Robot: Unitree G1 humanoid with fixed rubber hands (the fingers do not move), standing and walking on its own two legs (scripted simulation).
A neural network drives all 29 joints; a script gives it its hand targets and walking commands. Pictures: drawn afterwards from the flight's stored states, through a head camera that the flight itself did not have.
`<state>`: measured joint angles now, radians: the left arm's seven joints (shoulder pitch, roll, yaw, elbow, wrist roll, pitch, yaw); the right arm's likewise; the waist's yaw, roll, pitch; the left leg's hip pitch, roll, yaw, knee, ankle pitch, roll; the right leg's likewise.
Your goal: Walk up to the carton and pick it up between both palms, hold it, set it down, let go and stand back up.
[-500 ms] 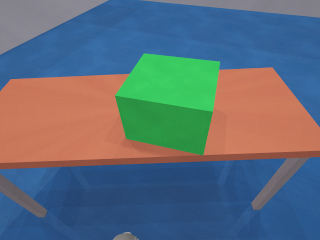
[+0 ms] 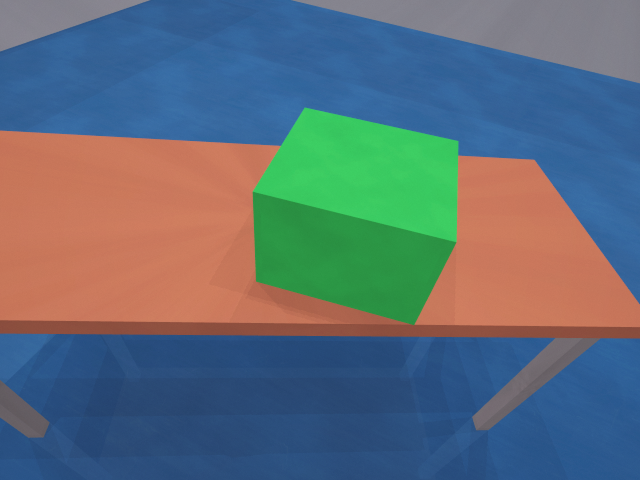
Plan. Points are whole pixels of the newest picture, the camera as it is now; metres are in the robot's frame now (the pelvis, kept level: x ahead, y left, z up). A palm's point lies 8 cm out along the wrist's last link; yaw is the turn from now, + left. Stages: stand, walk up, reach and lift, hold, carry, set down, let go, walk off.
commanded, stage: walk up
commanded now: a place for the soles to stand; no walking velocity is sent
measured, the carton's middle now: (357, 211) +0.57 -0.07 +0.01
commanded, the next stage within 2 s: none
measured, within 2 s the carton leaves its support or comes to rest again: neither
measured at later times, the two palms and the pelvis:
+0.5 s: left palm out of the picture +0.06 +0.27 -0.10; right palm out of the picture +0.10 -0.32 -0.11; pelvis +0.01 -0.02 +0.00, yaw -1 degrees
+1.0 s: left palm out of the picture +0.09 +0.29 -0.10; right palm out of the picture +0.11 -0.32 -0.10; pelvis +0.02 -0.02 +0.00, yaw -2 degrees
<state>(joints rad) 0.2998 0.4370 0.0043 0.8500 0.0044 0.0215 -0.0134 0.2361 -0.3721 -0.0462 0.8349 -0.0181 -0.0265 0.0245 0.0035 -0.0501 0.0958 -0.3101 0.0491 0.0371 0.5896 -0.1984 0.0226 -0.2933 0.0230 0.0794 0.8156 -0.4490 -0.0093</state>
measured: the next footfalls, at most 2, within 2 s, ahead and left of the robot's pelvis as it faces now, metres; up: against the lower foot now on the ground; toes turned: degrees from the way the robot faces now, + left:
right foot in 0.10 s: +0.06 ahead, -0.15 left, +0.00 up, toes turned +3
left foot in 0.50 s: +0.08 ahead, +0.10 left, +0.00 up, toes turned +0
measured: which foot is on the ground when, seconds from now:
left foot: down 0.00-0.14, up 0.16-0.48, down 0.50-1.00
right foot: up 0.00-0.08, down 0.10-1.00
